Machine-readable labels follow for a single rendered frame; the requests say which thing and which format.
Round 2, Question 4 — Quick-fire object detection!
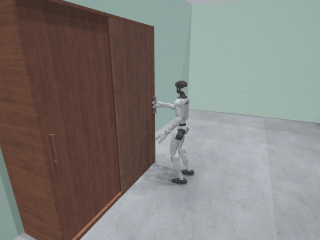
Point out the left robot hand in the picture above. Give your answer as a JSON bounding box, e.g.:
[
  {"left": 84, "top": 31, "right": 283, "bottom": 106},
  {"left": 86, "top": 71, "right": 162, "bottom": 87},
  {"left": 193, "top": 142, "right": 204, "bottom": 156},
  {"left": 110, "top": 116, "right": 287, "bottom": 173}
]
[{"left": 155, "top": 132, "right": 167, "bottom": 144}]

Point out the robot left forearm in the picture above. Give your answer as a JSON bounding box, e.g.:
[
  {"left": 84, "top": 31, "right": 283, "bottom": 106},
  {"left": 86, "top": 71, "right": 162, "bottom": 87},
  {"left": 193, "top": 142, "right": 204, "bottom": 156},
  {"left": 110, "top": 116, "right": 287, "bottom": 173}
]
[{"left": 164, "top": 117, "right": 180, "bottom": 135}]

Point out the right robot hand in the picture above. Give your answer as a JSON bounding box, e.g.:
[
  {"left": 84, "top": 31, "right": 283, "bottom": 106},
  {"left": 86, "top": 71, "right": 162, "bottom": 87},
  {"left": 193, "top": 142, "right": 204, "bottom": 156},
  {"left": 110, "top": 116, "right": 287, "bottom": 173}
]
[{"left": 152, "top": 101, "right": 162, "bottom": 108}]

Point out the robot right shin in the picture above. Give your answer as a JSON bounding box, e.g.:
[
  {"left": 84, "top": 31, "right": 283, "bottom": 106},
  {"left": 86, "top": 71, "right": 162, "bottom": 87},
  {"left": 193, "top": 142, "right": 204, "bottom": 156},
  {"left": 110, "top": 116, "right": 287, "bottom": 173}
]
[{"left": 178, "top": 150, "right": 191, "bottom": 171}]

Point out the wardrobe door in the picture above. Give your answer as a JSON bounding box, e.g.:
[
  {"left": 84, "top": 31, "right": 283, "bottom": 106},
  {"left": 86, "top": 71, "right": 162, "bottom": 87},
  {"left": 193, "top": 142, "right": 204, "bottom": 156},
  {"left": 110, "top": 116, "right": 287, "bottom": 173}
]
[
  {"left": 108, "top": 17, "right": 155, "bottom": 193},
  {"left": 15, "top": 0, "right": 121, "bottom": 240}
]

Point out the robot right foot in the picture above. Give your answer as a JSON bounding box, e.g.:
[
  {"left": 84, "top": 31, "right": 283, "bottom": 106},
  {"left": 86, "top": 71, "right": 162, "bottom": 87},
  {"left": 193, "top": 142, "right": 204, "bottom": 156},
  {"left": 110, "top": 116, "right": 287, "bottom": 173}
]
[{"left": 181, "top": 169, "right": 195, "bottom": 175}]

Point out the robot right forearm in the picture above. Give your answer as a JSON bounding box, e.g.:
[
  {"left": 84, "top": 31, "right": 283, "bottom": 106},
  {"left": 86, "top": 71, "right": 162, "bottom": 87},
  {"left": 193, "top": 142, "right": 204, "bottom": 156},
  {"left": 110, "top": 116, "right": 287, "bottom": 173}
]
[{"left": 161, "top": 102, "right": 175, "bottom": 110}]

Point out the left robot upper arm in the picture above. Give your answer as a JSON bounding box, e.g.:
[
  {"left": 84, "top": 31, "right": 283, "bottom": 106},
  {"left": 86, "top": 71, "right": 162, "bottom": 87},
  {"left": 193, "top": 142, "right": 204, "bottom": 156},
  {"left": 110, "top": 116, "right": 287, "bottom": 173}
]
[{"left": 174, "top": 99, "right": 182, "bottom": 123}]

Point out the handle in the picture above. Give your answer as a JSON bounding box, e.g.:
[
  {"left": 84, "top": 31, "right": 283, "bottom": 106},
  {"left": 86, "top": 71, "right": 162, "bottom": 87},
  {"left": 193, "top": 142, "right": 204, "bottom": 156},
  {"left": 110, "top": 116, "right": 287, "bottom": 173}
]
[
  {"left": 51, "top": 134, "right": 61, "bottom": 165},
  {"left": 153, "top": 96, "right": 157, "bottom": 114}
]

